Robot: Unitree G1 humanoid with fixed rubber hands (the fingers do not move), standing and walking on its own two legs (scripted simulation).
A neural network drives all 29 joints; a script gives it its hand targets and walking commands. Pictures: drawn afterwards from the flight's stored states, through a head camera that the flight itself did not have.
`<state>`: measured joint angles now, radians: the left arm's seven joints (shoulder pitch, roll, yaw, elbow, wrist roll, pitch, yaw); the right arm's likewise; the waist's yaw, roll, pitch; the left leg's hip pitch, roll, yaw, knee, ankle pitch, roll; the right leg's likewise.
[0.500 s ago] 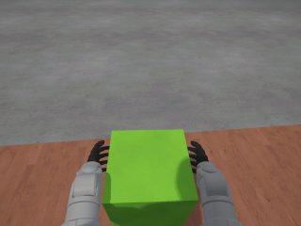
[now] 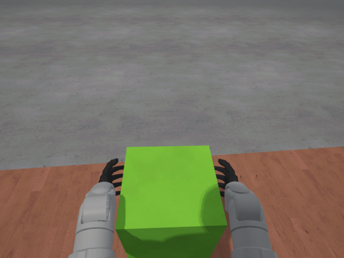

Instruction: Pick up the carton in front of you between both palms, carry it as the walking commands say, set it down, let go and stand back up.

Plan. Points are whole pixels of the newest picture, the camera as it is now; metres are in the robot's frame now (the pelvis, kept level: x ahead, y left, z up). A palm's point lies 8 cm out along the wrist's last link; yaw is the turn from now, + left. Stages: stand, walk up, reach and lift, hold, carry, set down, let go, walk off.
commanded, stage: hold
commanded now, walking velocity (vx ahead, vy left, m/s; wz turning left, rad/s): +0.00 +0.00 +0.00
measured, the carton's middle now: (169, 206) +0.29 +0.00 -0.02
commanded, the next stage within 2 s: carry in 0.40 s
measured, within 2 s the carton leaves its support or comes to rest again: neither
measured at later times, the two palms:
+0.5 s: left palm (106, 183) +0.30 +0.15 +0.06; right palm (228, 181) +0.30 -0.14 +0.06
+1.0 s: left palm (109, 140) +0.43 +0.17 +0.08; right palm (213, 134) +0.45 -0.13 +0.08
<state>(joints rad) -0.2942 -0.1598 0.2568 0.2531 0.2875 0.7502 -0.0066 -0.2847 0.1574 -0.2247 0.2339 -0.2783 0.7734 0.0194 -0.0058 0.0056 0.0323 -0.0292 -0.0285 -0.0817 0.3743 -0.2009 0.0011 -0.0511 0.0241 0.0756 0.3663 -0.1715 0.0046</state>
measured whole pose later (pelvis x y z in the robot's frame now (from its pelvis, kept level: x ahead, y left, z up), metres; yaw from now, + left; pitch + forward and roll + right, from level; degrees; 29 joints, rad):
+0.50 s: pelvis +0.01 +0.00 +0.00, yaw +1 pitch -2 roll +0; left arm -0.27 -0.15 0.22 0.19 0.27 0.78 0.00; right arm -0.25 0.15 -0.20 0.17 -0.25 0.79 0.01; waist -0.01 0.00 -0.08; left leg -0.18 -0.02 -0.08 0.50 -0.37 0.00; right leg -0.18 0.02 0.05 0.46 -0.31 0.00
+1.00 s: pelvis +0.21 +0.00 -0.01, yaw +5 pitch +6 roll -1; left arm 0.04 -0.13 0.05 -0.46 0.03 1.15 0.15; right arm 0.05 0.13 -0.06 -0.48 0.00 1.17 -0.15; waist 0.00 0.00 -0.18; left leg -0.46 0.07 0.09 1.05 -0.39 0.01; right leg -0.28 -0.01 -0.22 0.43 -0.26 -0.06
